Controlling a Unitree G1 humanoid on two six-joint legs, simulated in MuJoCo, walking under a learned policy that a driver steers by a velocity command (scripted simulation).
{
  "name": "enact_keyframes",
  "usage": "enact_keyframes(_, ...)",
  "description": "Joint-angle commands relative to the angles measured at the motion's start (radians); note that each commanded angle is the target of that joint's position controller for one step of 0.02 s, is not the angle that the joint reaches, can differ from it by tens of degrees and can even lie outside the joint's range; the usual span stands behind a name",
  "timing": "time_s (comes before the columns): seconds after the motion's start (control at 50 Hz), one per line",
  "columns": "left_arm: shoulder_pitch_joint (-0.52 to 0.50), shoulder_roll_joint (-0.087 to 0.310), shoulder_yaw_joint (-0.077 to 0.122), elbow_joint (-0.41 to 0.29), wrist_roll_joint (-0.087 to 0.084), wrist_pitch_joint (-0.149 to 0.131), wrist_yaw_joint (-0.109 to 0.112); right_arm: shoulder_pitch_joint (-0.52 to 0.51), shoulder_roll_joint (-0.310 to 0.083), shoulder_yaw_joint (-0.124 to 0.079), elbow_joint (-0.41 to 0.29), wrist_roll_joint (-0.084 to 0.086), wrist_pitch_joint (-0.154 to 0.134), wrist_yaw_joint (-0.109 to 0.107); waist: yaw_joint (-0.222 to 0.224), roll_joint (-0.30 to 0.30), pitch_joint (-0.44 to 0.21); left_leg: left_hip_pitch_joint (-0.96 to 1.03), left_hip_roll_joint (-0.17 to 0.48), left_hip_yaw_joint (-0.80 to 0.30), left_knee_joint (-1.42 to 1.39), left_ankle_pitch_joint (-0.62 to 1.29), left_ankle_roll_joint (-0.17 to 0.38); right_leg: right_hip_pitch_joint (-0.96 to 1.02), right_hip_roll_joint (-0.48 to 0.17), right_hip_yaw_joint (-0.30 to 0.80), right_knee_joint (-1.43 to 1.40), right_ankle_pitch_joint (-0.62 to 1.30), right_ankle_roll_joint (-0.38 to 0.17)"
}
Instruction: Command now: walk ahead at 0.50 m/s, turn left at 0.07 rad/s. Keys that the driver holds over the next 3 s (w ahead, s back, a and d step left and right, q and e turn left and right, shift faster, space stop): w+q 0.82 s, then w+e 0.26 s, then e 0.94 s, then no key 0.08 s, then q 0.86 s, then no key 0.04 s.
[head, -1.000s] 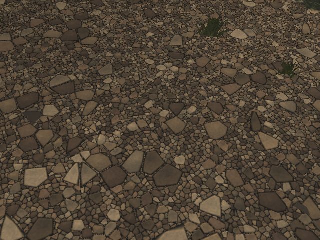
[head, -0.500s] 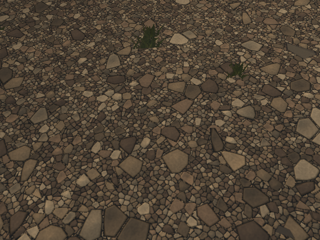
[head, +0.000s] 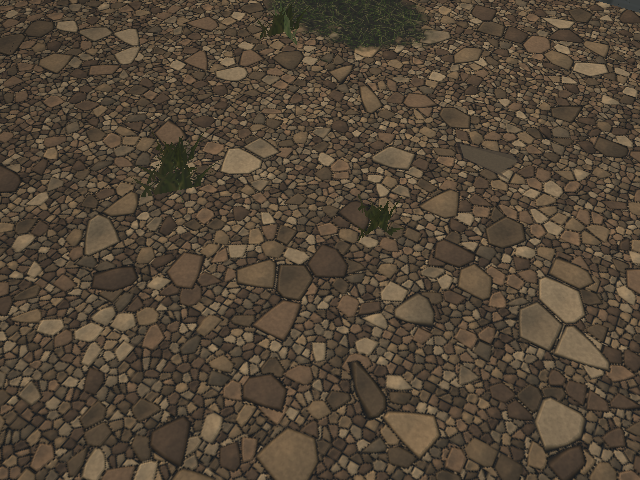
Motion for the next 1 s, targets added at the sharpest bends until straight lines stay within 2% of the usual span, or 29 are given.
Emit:
enact_keyframes(0.02, -0.079, 0.023, -0.002, -0.086, 0.007, -0.028, -0.005, -0.045, -0.177, -0.041, -0.064, 0.014, -0.009, -0.012, 0.018, 0.116, 0.003, 0.026, 0.235, -0.232, -0.181, 0.170, 0.177, -0.033, -0.015, 0.006, -0.204, 0.139, 0.023)
enact_keyframes(0.08, -0.168, 0.023, -0.004, -0.095, -0.004, -0.039, -0.018, 0.006, -0.192, -0.045, -0.044, 0.023, 0.004, -0.018, -0.013, 0.120, 0.010, 0.001, 0.216, -0.198, -0.162, 0.181, 0.158, 0.066, 0.029, -0.012, -0.365, 0.265, 0.045)
enact_keyframes(0.14, -0.229, 0.047, 0.004, -0.113, -0.014, -0.052, -0.030, 0.056, -0.193, -0.046, -0.027, 0.029, 0.020, -0.023, -0.022, 0.130, 0.015, 0.041, 0.241, -0.250, -0.117, 0.138, 0.142, 0.117, 0.049, 0.002, -0.454, 0.265, 0.037)
enact_keyframes(0.18, -0.202, 0.075, 0.017, -0.108, -0.017, -0.061, -0.031, 0.052, -0.205, -0.051, -0.027, 0.029, 0.030, -0.028, 0.013, 0.147, 0.004, 0.056, 0.256, -0.286, -0.066, 0.127, 0.118, 0.203, 0.053, 0.005, -0.510, 0.226, 0.015)
enact_keyframes(0.22, -0.038, 0.130, 0.047, -0.064, -0.005, -0.065, -0.018, 0.039, -0.170, -0.040, -0.036, 0.022, 0.031, -0.030, 0.104, 0.132, -0.087, -0.010, 0.183, -0.243, 0.119, 0.211, 0.067, 0.476, 0.028, 0.008, -0.550, 0.204, -0.036)
enact_keyframes(0.24, 0.132, 0.199, 0.067, -0.047, 0.013, -0.063, -0.005, 0.015, -0.105, -0.016, -0.069, 0.001, 0.025, -0.028, 0.183, 0.024, -0.231, -0.167, 0.114, -0.180, 0.411, 0.042, 0.025, 0.738, -0.159, 0.180, -0.519, 0.192, -0.102)
enact_keyframes(0.26, 0.196, 0.263, 0.082, -0.020, 0.016, -0.045, -0.008, 0.133, -0.034, 0.005, -0.102, 0.019, 0.010, -0.029, 0.135, -0.267, -0.350, -0.486, 0.012, -0.074, 0.718, -0.381, -0.025, 0.983, -0.370, 0.566, -0.596, 0.003, -0.241)
enact_keyframes(0.28, 0.192, 0.176, 0.062, -0.017, 0.008, -0.041, -0.012, 0.108, -0.127, -0.017, -0.085, 0.039, 0.008, -0.032, 0.157, -0.188, -0.286, -0.595, 0.062, -0.134, 0.862, -0.386, -0.034, 0.924, -0.352, 0.637, -0.656, -0.162, -0.245)
enact_keyframes(0.3, 0.147, 0.127, 0.046, -0.016, 0.001, -0.041, -0.010, 0.029, -0.170, -0.032, -0.099, 0.042, 0.011, -0.030, 0.158, -0.123, -0.164, -0.632, 0.095, -0.132, 0.899, -0.297, -0.034, 0.820, -0.315, 0.492, -0.672, -0.139, -0.211)
enact_keyframes(0.32, 0.088, 0.098, 0.035, -0.015, 0.005, -0.041, -0.011, -0.004, -0.161, -0.034, -0.101, 0.035, 0.017, -0.031, 0.131, -0.073, -0.107, -0.600, 0.125, -0.115, 0.887, -0.222, -0.041, 0.714, -0.270, 0.382, -0.697, -0.044, -0.190)
enact_keyframes(0.36, 0.014, 0.058, 0.024, -0.003, 0.014, -0.045, -0.014, -0.029, -0.133, -0.038, -0.115, 0.025, 0.034, -0.024, 0.082, -0.086, -0.028, -0.540, 0.168, -0.114, 0.831, -0.140, -0.051, 0.558, -0.214, 0.231, -0.759, 0.091, -0.176)
enact_keyframes(0.4, -0.008, 0.063, 0.031, 0.013, 0.012, -0.056, -0.013, -0.040, -0.095, -0.032, -0.128, 0.028, 0.051, -0.018, 0.060, -0.079, -0.004, -0.508, 0.181, -0.102, 0.798, -0.104, -0.063, 0.489, -0.206, 0.141, -0.806, 0.183, -0.183)
enact_keyframes(0.44, -0.008, 0.089, 0.042, 0.032, 0.011, -0.063, -0.009, -0.075, -0.082, -0.029, -0.151, 0.021, 0.061, -0.015, 0.054, -0.044, 0.013, -0.526, 0.186, -0.102, 0.732, -0.047, -0.075, 0.475, -0.214, 0.070, -0.831, 0.260, -0.194)
enact_keyframes(0.52, 0.002, 0.131, 0.054, 0.061, 0.008, -0.057, 0.000, -0.172, -0.066, -0.016, -0.184, 0.020, 0.055, 0.008, 0.080, -0.018, 0.030, -0.488, 0.176, -0.065, 0.505, 0.155, -0.066, 0.485, -0.188, -0.080, -0.840, 0.324, -0.171)
enact_keyframes(0.58, 0.043, 0.162, 0.063, 0.086, -0.004, -0.047, 0.004, -0.269, -0.068, -0.012, -0.222, 0.019, 0.053, 0.025, 0.113, -0.005, 0.055, -0.461, 0.160, -0.021, 0.380, 0.198, -0.041, 0.529, -0.201, -0.141, -0.833, 0.325, -0.149)
enact_keyframes(0.64, 0.072, 0.191, 0.074, 0.109, -0.021, -0.030, 0.004, -0.325, -0.089, -0.019, -0.261, 0.018, 0.058, 0.037, 0.117, -0.008, 0.070, -0.458, 0.138, 0.014, 0.314, 0.116, -0.001, 0.621, -0.229, -0.179, -0.778, 0.408, -0.123)
enact_keyframes(0.68, 0.070, 0.224, 0.083, 0.112, -0.030, -0.016, 0.008, -0.285, -0.122, -0.036, -0.268, 0.013, 0.064, 0.039, 0.076, -0.038, 0.021, -0.348, 0.075, 0.074, 0.299, 0.011, 0.040, 0.658, -0.226, -0.218, -0.643, 0.720, -0.100)
enact_keyframes(0.7, 0.061, 0.233, 0.084, 0.111, -0.035, -0.007, 0.010, -0.184, -0.153, -0.056, -0.247, 0.013, 0.067, 0.036, 0.012, -0.037, -0.039, -0.207, 0.027, 0.107, 0.269, 0.000, 0.068, 0.644, -0.207, -0.247, -0.488, 0.858, -0.082)
enact_keyframes(0.72, 0.069, 0.209, 0.074, 0.108, -0.032, -0.004, 0.014, -0.015, -0.211, -0.091, -0.200, 0.017, 0.073, 0.024, -0.070, -0.011, -0.128, 0.050, -0.018, 0.104, 0.230, 0.047, 0.105, 0.537, -0.166, -0.274, -0.263, 0.841, -0.048)
enact_keyframes(0.74, 0.108, 0.131, 0.044, 0.086, 0.013, -0.010, 0.013, 0.110, -0.308, -0.119, -0.176, 0.027, 0.085, 0.000, -0.088, 0.180, -0.216, 0.342, 0.169, -0.188, 0.219, 0.104, 0.176, 0.254, -0.103, -0.281, 0.082, 0.322, 0.004)
enact_keyframes(0.76, 0.152, 0.050, 0.011, 0.028, 0.018, -0.039, 0.001, 0.041, -0.370, -0.114, -0.215, 0.028, 0.070, 0.005, 0.013, 0.360, -0.357, 0.577, 0.374, -0.786, 0.021, -0.170, 0.377, -0.106, 0.103, -0.095, 0.387, -0.332, 0.049)
enact_keyframes(0.78, 0.038, 0.156, 0.032, 0.023, -0.018, -0.068, -0.012, 0.051, -0.274, -0.088, -0.229, 0.022, 0.054, 0.017, -0.066, 0.185, -0.352, 0.557, 0.378, -0.790, -0.066, -0.249, 0.329, -0.205, 0.051, 0.054, 0.430, -0.288, 0.026)
enact_keyframes(0.8, -0.027, 0.164, 0.033, -0.001, -0.042, -0.082, -0.016, 0.027, -0.234, -0.075, -0.218, 0.014, 0.041, 0.017, -0.055, 0.153, -0.215, 0.444, 0.347, -0.656, -0.067, -0.203, 0.289, -0.247, 0.018, 0.037, 0.387, -0.204, 0.003)
enact_keyframes(0.82, -0.032, 0.144, 0.028, 0.005, -0.025, -0.086, -0.007, -0.031, -0.213, -0.067, -0.220, 0.012, 0.034, 0.016, -0.006, 0.057, -0.129, 0.290, 0.305, -0.546, -0.064, -0.088, 0.259, -0.201, -0.025, 0.036, 0.299, -0.128, 0.001)
enact_keyframes(0.84, -0.006, 0.148, 0.032, 0.028, -0.004, -0.079, -0.001, -0.094, -0.163, -0.052, -0.224, 0.006, 0.032, 0.010, 0.036, 0.059, -0.100, 0.179, 0.276, -0.436, -0.067, 0.038, 0.234, -0.126, -0.065, 0.033, 0.212, -0.075, 0.006)
enact_keyframes(0.86, 0.028, 0.145, 0.033, 0.044, -0.003, -0.065, -0.005, -0.127, -0.142, -0.043, -0.236, -0.008, 0.029, 0.006, 0.064, 0.094, -0.088, 0.101, 0.257, -0.382, -0.087, 0.127, 0.226, -0.057, -0.086, 0.032, 0.183, -0.039, 0.010)
enact_keyframes(0.88, 0.049, 0.134, 0.032, 0.058, -0.002, -0.052, -0.007, -0.137, -0.134, -0.040, -0.233, -0.011, 0.024, 0.003, 0.073, 0.101, -0.089, 0.063, 0.249, -0.347, -0.106, 0.198, 0.229, -0.025, -0.089, 0.021, 0.162, -0.019, 0.020)
enact_keyframes(0.94, 0.017, 0.096, 0.020, 0.061, 0.000, -0.024, -0.003, -0.105, -0.158, -0.043, -0.193, -0.009, 0.006, -0.004, 0.067, 0.086, -0.048, 0.013, 0.241, -0.223, -0.157, 0.317, 0.226, -0.048, -0.093, 0.002, 0.063, 0.092, 0.049)
enact_keyframes(1.0, -0.054, 0.078, 0.012, 0.051, -0.006, -0.023, -0.009, -0.081, -0.157, -0.039, -0.160, -0.011, 0.001, -0.012, 0.037, 0.085, -0.009, 0.037, 0.213, -0.120, -0.188, 0.292, 0.181, -0.082, -0.087, 0.001, -0.105, 0.290, 0.047)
